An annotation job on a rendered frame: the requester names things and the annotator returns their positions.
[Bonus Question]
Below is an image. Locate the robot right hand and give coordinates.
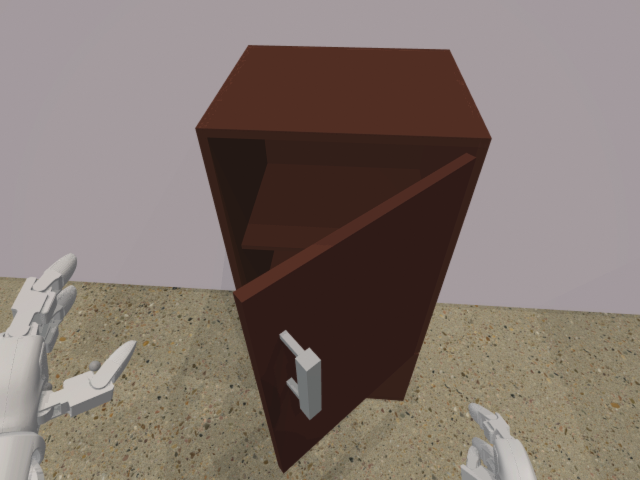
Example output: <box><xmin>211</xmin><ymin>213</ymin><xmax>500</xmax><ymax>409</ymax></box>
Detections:
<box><xmin>461</xmin><ymin>403</ymin><xmax>537</xmax><ymax>480</ymax></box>

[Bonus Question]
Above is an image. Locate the handle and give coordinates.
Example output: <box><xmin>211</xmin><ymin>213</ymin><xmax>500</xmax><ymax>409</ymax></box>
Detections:
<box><xmin>279</xmin><ymin>330</ymin><xmax>322</xmax><ymax>420</ymax></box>

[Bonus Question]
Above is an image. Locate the robot left hand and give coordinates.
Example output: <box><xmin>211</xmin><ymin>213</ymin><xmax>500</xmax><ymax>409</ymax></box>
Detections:
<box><xmin>0</xmin><ymin>253</ymin><xmax>137</xmax><ymax>434</ymax></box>

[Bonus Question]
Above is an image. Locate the cupboard door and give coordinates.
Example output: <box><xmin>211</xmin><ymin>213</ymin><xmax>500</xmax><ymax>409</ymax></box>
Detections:
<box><xmin>233</xmin><ymin>153</ymin><xmax>476</xmax><ymax>473</ymax></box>

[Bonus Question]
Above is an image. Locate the robot left forearm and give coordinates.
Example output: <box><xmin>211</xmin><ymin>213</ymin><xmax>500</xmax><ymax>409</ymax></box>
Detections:
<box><xmin>0</xmin><ymin>431</ymin><xmax>46</xmax><ymax>480</ymax></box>

